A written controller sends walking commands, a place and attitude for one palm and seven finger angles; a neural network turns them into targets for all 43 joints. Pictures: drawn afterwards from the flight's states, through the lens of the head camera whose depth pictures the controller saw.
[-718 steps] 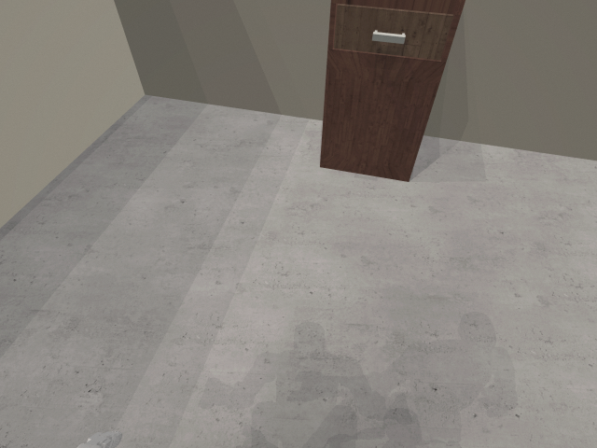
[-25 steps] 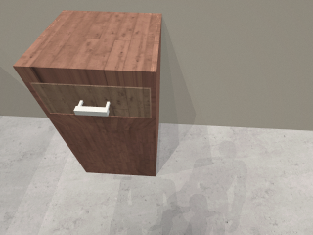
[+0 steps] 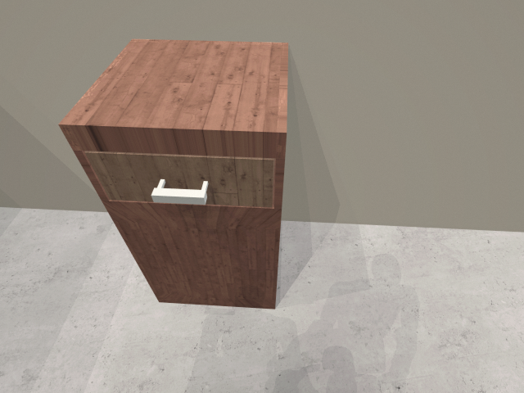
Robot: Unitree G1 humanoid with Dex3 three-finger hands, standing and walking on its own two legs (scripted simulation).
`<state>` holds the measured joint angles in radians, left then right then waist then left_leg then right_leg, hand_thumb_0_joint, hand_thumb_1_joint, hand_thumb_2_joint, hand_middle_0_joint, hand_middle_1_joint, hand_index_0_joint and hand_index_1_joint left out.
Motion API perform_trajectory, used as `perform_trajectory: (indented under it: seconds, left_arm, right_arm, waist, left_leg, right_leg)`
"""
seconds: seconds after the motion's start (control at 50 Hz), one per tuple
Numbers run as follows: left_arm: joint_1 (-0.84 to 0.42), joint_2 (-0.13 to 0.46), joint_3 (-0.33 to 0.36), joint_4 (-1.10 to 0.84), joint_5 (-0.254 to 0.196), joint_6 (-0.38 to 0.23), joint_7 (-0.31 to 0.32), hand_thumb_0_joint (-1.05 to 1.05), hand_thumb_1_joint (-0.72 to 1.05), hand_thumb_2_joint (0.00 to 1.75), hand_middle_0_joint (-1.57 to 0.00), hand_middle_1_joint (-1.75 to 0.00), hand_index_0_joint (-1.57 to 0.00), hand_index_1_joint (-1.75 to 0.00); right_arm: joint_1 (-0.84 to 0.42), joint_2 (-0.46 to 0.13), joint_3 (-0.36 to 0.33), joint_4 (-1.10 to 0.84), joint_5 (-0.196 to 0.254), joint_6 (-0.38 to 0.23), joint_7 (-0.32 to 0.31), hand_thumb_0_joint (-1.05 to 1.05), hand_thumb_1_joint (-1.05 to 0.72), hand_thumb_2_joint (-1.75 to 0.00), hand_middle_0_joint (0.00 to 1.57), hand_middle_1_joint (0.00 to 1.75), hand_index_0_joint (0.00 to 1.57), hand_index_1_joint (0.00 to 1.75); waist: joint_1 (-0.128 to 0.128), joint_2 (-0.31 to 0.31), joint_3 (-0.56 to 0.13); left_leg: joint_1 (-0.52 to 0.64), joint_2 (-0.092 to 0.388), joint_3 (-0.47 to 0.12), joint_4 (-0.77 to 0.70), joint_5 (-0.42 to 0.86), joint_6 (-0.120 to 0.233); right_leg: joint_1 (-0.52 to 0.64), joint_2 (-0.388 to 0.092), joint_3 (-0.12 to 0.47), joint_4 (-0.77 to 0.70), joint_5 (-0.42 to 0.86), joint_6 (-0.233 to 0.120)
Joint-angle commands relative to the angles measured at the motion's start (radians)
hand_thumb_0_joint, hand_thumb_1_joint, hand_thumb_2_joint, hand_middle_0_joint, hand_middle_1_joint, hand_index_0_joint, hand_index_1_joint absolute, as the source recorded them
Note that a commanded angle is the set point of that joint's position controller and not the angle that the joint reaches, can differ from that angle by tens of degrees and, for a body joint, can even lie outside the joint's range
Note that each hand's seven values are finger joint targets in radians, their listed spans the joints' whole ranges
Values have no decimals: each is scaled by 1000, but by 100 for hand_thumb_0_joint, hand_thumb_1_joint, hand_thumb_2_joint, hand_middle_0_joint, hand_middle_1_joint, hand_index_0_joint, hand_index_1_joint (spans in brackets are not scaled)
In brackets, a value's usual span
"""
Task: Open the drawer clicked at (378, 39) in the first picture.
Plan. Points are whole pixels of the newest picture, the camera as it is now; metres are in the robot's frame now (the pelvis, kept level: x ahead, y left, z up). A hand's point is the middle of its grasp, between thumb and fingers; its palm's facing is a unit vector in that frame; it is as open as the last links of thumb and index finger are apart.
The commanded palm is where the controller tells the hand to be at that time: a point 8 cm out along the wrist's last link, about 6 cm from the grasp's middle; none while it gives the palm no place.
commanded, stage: raise the hand with hooked fingers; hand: left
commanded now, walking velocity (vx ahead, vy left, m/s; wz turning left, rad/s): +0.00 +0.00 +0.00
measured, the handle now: (181, 190) +0.55 +0.22 -0.06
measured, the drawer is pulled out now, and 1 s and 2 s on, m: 0.00 0.00 0.00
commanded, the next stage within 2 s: move the hooked fingers above the handle in 1.88 s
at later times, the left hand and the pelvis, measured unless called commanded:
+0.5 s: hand (140, 388) +0.15 +0.20 -0.07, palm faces -0.03 -0.12 -0.99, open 9.1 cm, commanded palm +0.16 +0.21 +0.00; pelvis +0.00 -0.03 -0.05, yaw +0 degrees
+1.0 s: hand (148, 294) +0.26 +0.20 +0.01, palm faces +0.05 -0.09 -1.00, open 12.1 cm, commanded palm +0.24 +0.20 +0.07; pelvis +0.01 -0.04 -0.02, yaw -1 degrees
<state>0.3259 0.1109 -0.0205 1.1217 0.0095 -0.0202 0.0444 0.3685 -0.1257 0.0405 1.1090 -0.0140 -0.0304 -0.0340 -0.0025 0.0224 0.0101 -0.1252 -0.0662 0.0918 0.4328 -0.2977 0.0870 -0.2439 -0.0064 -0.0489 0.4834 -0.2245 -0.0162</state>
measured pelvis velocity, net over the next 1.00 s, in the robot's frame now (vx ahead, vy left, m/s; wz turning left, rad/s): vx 0.01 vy -0.04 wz -0.02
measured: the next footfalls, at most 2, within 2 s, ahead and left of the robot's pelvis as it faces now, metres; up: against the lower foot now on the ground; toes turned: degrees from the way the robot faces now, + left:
none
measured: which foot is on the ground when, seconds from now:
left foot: down 0.00-1.00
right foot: down 0.00-1.00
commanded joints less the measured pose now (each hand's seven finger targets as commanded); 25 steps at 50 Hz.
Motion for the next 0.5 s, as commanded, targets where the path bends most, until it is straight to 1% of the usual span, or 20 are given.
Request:
perform_trajectory:
  seconds: [0.0, 0.02, 0.04, 0.06, 0.08, 0.1, 0.12, 0.14, 0.18, 0.2, 0.22, 0.24, 0.28, 0.32, 0.36, 0.38, 0.42, 0.44, 0.46, 0.48]
  left_arm:
    - [-319, 371, 11, -1245, 177, -96, 117, 0, 85, 88, -20, -33, -20, -33]
    - [-57, 202, -67, -1149, 163, 51, 172, 0, 83, 87, -21, -34, -21, -34]
    - [-12, 96, -144, -1124, 197, 84, 184, 0, 81, 86, -21, -36, -21, -36]
    - [-32, 108, -170, -1191, 253, 81, 194, 0, 78, 85, -21, -37, -21, -37]
    - [-35, 192, -135, -1233, 355, 71, 216, 0, 76, 84, -21, -39, -21, -39]
    - [-18, 211, -140, -1245, 454, 68, 240, 0, 74, 83, -21, -40, -21, -40]
    - [-20, 231, -125, -1239, 549, 64, 266, 0, 71, 82, -21, -42, -21, -42]
    - [61, 232, -93, -1188, 649, 65, 298, 0, 69, 81, -22, -43, -22, -43]
    - [338, 133, -138, -1085, 813, 59, 337, 0, 64, 79, -22, -47, -22, -47]
    - [442, 116, -140, -1061, 872, 49, 343, 0, 62, 78, -22, -48, -22, -48]
    - [491, 129, -113, -1072, 912, 22, 349, 0, 60, 77, -22, -50, -22, -50]
    - [479, 155, -93, -1136, 943, -10, 358, 0, 57, 76, -22, -51, -22, -51]
    - [440, 242, -13, -1215, 1005, -52, 398, 0, 53, 74, -23, -54, -23, -54]
    - [333, 331, 80, -1282, 1063, -72, 459, 0, 48, 72, -23, -57, -23, -57]
    - [203, 322, 76, -1322, 1108, -66, 510, 0, 43, 70, -23, -60, -23, -60]
    - [132, 347, 91, -1350, 1129, -72, 530, 0, 41, 69, -24, -62, -24, -62]
    - [-69, 390, 100, -1425, 1166, -86, 555, 0, 36, 67, -24, -64, -24, -64]
    - [-105, 387, 86, -1452, 1167, -94, 556, 0, 34, 66, -24, -66, -24, -66]
    - [-113, 376, 70, -1446, 1155, -99, 548, 0, 32, 65, -24, -68, -24, -68]
    - [-144, 368, 48, -1467, 1127, -102, 532, 0, 29, 64, -24, -69, -24, -69]
  right_arm:
    - [-169, -246, -45, -397, 60, -256, -74, 0, -90, -90, 20, 30, 20, 30]
    - [-147, -196, -63, -385, 73, -291, -68, 0, -90, -90, 20, 30, 20, 30]
    - [-118, -180, -55, -368, 79, -308, -67, 0, -90, -90, 20, 30, 20, 30]
    - [-154, -208, -65, -413, 74, -325, -60, 0, -90, -90, 20, 30, 20, 30]
    - [-158, -252, -67, -429, 47, -329, -52, 0, -90, -90, 20, 30, 20, 30]
    - [-178, -266, -65, -471, 18, -316, -42, 0, -90, -90, 20, 30, 20, 30]
    - [-196, -275, -74, -519, 1, -296, -24, 0, -90, -90, 20, 30, 20, 30]
    - [-218, -266, -90, -559, -17, -256, -8, 0, -90, -90, 20, 30, 20, 30]
    - [-296, -264, -110, -648, -34, -160, 38, 0, -90, -90, 20, 30, 20, 30]
    - [-330, -265, -112, -680, -34, -99, 64, 0, -90, -90, 20, 30, 20, 30]
    - [-348, -260, -112, -713, -25, -52, 91, 0, -90, -90, 20, 30, 20, 30]
    - [-381, -257, -105, -749, -19, -13, 111, 0, -90, -90, 20, 30, 20, 30]
    - [-422, -244, -97, -798, -18, 39, 129, 0, -90, -90, 20, 30, 20, 30]
    - [-419, -230, -91, -805, -30, 85, 132, 0, -90, -90, 20, 30, 20, 30]
    - [-409, -214, -91, -820, -45, 110, 131, 0, -90, -90, 20, 30, 20, 30]
    - [-396, -210, -93, -818, -50, 112, 127, 0, -90, -90, 20, 30, 20, 30]
    - [-381, -209, -96, -787, -69, 120, 113, 0, -90, -90, 20, 30, 20, 30]
    - [-384, -215, -98, -793, -76, 117, 108, 0, -90, -90, 20, 30, 20, 30]
    - [-384, -219, -98, -791, -76, 115, 103, 0, -90, -90, 20, 30, 20, 30]
    - [-380, -224, -98, -786, -77, 115, 98, 0, -90, -90, 20, 30, 20, 30]
  waist:
    - [3, 279, -350]
    - [-4, 255, -179]
    - [-15, 191, -82]
    - [-12, 124, -14]
    - [-23, 80, -68]
    - [-33, 14, -70]
    - [-32, -30, -89]
    - [-10, -175, -134]
    - [53, -272, -59]
    - [80, -277, -35]
    - [109, -233, -55]
    - [126, -183, -107]
    - [147, -87, -153]
    - [155, -35, -191]
    - [131, 24, -258]
    - [122, 26, -304]
    - [79, 37, -360]
    - [67, 60, -385]
    - [51, 83, -390]
    - [34, 97, -398]
  left_leg:
    - [93, 137, -159, -89, 437, -83]
    - [-40, 142, -191, -157, 294, -143]
    - [-82, 126, -179, -125, 259, -137]
    - [-121, 118, -183, -75, 232, -117]
    - [-136, 112, -200, -13, 212, -107]
    - [-189, 106, -235, 38, 198, -106]
    - [-244, 93, -256, 73, 137, -101]
    - [-271, 78, -227, 116, 129, -91]
    - [-341, 59, -167, 154, 127, -88]
    - [-377, 54, -140, 163, 133, -90]
    - [-391, 50, -129, 172, 197, -96]
    - [-382, 51, -123, 180, 232, -104]
    - [-360, 46, -116, 205, 254, -106]
    - [-369, 33, -126, 241, 241, -105]
    - [-335, 26, -129, 288, 212, -92]
    - [-324, 27, -141, 323, 219, -91]
    - [-301, 24, -165, 394, 212, -86]
    - [-273, 20, -155, 426, 204, -85]
    - [-270, 13, -141, 446, 189, -84]
    - [-261, 11, -144, 453, 189, -81]
  right_leg:
    - [-9, 4, 98, 127, -25, -47]
    - [-123, 8, 46, 203, -159, -25]
    - [-171, 10, 23, 207, -126, -10]
    - [-209, 11, 25, 181, -111, -15]
    - [-221, 26, 44, 152, -75, -28]
    - [-239, 34, 62, 140, -51, -41]
    - [-235, 40, 94, 139, -63, -45]
    - [-232, 51, 104, 123, -123, -52]
    - [-264, 58, 101, 109, -182, -67]
    - [-263, 61, 104, 114, -152, -74]
    - [-234, 65, 122, 143, -76, -82]
    - [-212, 65, 119, 181, -29, -87]
    - [-198, 65, 136, 219, 33, -93]
    - [-214, 74, 170, 255, 67, -96]
    - [-273, 73, 203, 269, 61, -93]
    - [-316, 71, 232, 285, 56, -92]
    - [-393, 63, 265, 310, 47, -86]
    - [-441, 56, 281, 309, 23, -86]
    - [-462, 54, 271, 306, 8, -86]
    - [-464, 50, 263, 303, 23, -82]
